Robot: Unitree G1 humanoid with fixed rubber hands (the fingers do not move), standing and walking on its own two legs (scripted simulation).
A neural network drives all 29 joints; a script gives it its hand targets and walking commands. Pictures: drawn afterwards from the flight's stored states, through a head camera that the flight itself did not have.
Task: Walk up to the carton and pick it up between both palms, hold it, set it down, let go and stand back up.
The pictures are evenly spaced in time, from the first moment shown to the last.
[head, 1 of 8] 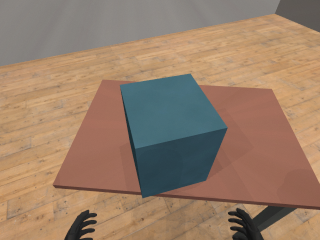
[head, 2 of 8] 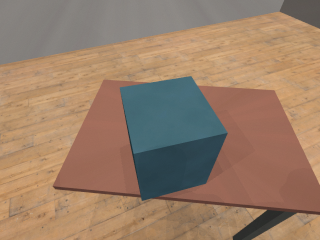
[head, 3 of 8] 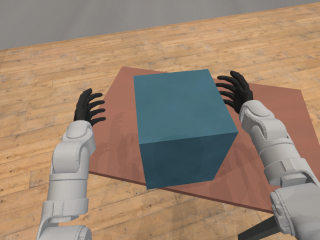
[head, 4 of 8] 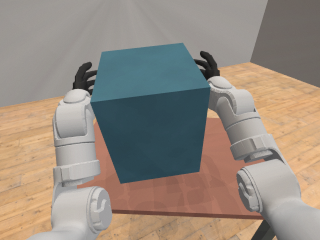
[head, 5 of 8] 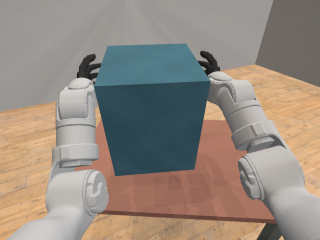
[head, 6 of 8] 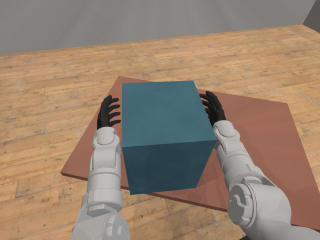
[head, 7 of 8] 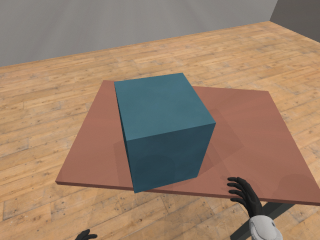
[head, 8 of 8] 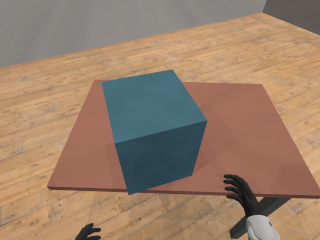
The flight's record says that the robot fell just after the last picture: no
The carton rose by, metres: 0.22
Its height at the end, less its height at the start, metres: +0.00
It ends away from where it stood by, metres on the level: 0.03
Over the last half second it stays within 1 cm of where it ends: yes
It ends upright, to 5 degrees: yes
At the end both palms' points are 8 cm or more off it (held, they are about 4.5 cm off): yes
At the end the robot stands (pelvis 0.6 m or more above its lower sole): yes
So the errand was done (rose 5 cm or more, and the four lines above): yes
